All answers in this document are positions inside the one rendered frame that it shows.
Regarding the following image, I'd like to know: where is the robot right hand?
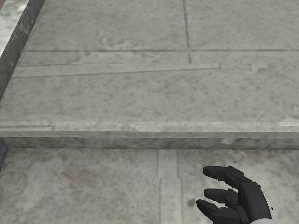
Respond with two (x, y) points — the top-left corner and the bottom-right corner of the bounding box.
(196, 165), (273, 224)

